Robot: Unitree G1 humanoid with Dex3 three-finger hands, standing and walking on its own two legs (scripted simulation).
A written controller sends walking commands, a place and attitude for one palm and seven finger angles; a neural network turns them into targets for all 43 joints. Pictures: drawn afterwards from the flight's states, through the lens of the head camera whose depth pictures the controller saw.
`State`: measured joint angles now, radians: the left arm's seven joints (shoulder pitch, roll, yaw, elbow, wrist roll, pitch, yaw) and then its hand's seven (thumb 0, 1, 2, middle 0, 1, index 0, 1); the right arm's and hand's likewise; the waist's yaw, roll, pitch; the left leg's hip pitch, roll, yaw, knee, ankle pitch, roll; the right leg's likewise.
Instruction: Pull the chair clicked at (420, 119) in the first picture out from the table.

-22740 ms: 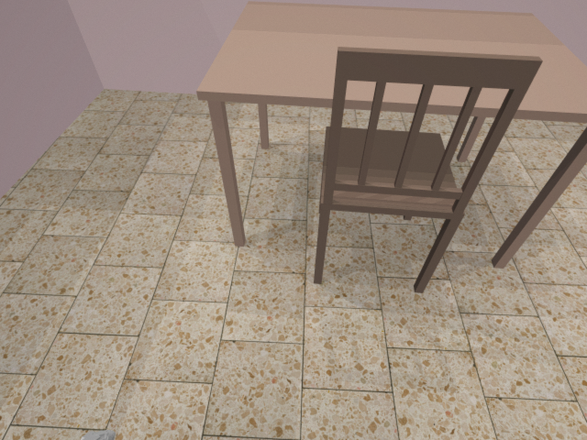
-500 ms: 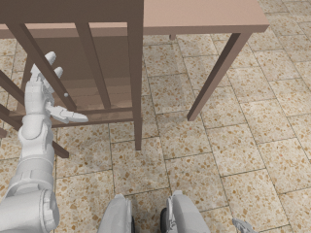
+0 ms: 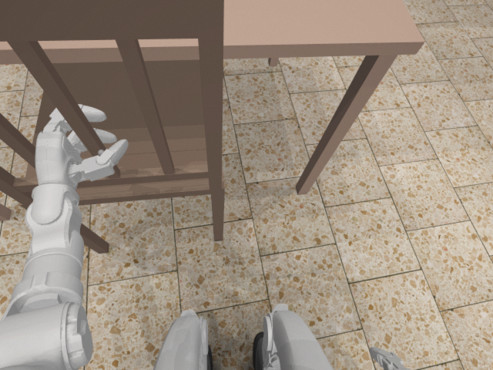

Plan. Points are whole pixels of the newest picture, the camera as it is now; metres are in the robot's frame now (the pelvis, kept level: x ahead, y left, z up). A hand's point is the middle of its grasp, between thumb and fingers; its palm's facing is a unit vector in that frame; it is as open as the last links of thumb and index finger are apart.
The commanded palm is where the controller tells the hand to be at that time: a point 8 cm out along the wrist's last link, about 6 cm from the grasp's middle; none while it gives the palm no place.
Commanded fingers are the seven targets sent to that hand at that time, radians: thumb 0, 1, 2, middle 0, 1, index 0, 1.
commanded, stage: hook a spindle and tug to test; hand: left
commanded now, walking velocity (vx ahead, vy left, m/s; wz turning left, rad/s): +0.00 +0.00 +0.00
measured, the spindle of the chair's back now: (81, 126) +0.48 +0.24 +0.05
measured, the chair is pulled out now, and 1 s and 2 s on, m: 0.00 0.03 0.18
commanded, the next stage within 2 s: step backward, pulling the chair out in 0.74 s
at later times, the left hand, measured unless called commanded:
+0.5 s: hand (102, 156) +0.44 +0.22 +0.03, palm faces +0.11 -0.99 -0.03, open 5.2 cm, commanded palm +0.39 +0.26 +0.02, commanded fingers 0.00 0.90 0.90 -0.50 -1.45 -0.50 -1.45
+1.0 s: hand (103, 160) +0.42 +0.21 +0.04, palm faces +0.19 -0.97 -0.15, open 5.3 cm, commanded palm +0.40 +0.25 +0.03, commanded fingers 0.00 0.90 0.90 -0.50 -1.45 -0.50 -1.45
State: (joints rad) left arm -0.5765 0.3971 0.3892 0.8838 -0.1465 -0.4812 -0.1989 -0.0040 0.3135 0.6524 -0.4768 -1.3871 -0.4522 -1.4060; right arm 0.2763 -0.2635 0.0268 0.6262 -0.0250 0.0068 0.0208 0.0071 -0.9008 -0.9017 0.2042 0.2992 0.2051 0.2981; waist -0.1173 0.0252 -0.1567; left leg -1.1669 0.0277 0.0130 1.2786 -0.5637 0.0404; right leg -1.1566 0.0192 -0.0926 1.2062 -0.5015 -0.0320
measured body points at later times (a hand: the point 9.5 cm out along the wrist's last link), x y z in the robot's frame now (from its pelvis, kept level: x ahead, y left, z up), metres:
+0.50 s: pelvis +0.01 +0.01 +0.01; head +0.15 +0.03 +0.43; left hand +0.43 +0.27 +0.03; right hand +0.09 -0.25 -0.11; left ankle +0.01 +0.09 -0.62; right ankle +0.03 -0.11 -0.62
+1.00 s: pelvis +0.03 +0.01 +0.06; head +0.14 +0.02 +0.50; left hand +0.41 +0.26 +0.05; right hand +0.12 -0.24 -0.06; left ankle +0.01 +0.09 -0.62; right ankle +0.03 -0.11 -0.62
